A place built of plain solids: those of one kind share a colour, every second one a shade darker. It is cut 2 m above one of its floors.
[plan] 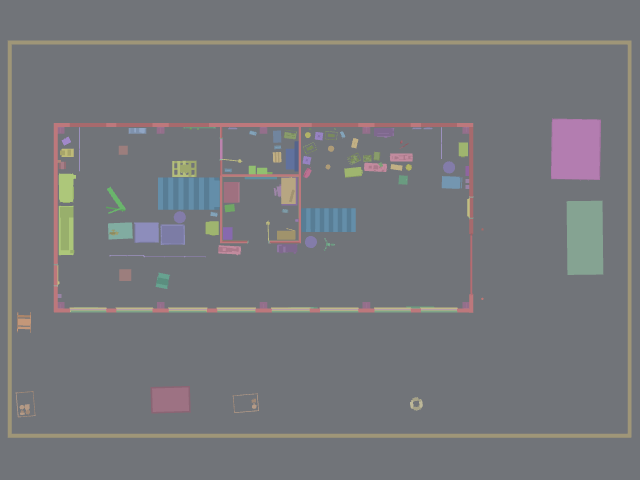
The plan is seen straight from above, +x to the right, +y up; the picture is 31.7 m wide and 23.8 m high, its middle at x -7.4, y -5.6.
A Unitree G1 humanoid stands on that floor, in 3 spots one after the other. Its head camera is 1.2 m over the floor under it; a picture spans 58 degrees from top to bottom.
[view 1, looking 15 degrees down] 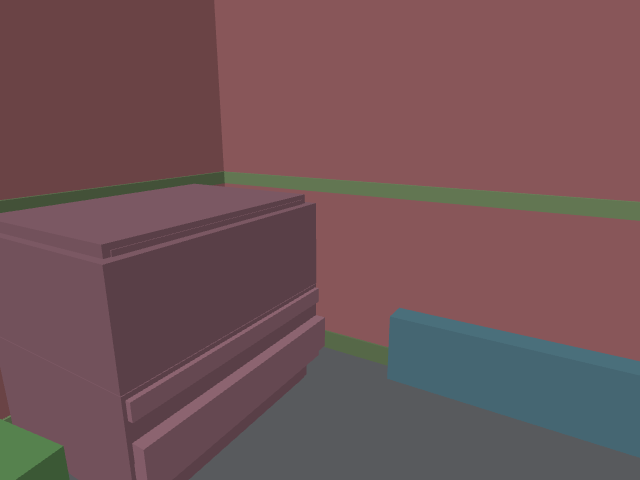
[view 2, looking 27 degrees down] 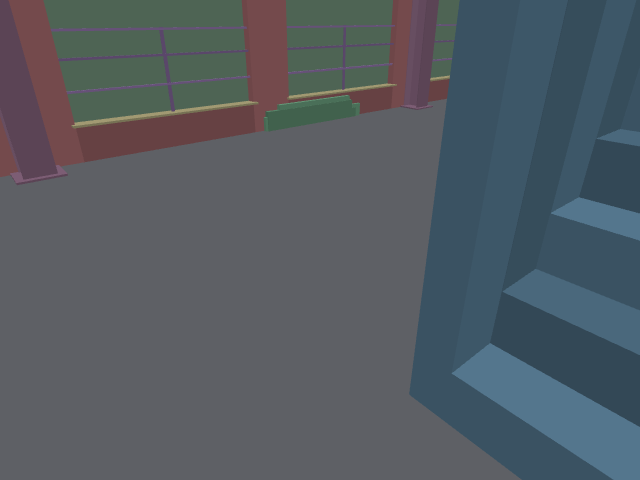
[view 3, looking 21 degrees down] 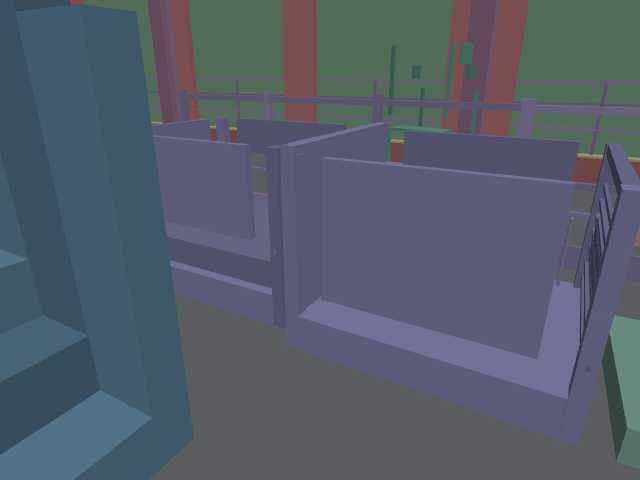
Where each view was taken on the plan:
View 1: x -10.45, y -4.35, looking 121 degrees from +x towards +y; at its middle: wall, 2.28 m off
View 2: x -4.65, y -4.54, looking -130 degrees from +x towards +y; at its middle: ground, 2.64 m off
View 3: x -16.41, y -3.30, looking -60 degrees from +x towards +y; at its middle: stillage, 2.02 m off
